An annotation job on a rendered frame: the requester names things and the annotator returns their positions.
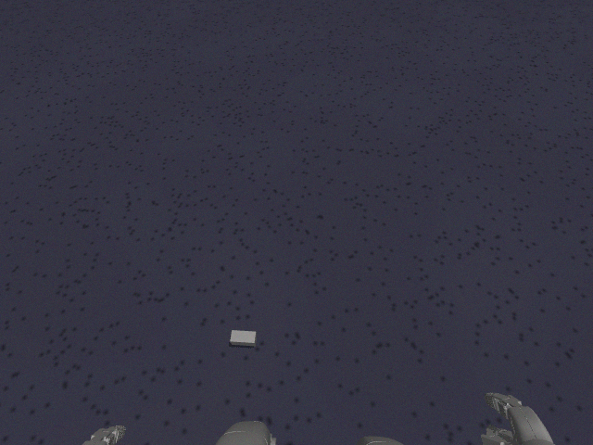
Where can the right robot hand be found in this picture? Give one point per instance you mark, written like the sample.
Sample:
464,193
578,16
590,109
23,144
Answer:
524,422

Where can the left robot hand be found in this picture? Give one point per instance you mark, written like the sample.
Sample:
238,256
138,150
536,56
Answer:
109,436

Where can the small box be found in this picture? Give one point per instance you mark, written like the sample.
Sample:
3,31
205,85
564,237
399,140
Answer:
243,338

